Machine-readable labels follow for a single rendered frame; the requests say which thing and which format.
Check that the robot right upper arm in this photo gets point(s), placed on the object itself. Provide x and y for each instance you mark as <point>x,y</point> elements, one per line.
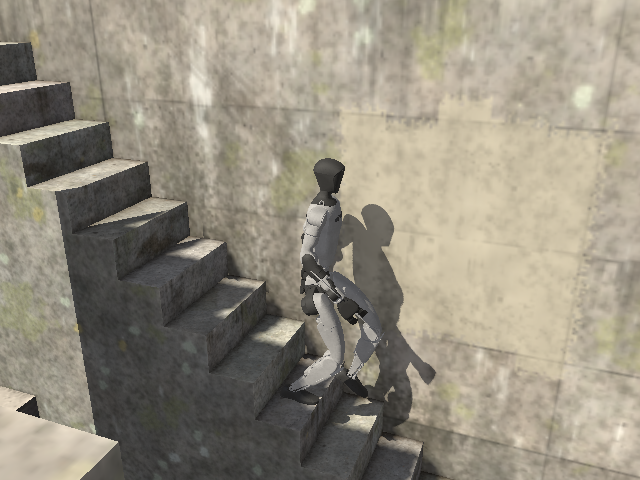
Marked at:
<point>315,222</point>

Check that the right robot thigh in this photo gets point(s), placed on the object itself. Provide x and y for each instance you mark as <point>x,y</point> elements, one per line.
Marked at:
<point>329,325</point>

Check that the robot right hand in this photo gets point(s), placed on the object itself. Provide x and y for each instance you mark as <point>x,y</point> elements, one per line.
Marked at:
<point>347,308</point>

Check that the robot right forearm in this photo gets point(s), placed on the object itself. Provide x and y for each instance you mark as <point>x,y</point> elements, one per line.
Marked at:
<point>310,264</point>

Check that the left robot thigh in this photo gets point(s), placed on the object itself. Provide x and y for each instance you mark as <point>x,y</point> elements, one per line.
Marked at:
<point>371,329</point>

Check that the robot thigh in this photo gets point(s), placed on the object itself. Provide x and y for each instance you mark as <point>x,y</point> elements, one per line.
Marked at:
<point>329,325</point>
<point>371,329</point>

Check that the robot left hand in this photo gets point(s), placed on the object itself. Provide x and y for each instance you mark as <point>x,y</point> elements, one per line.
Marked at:
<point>303,275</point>

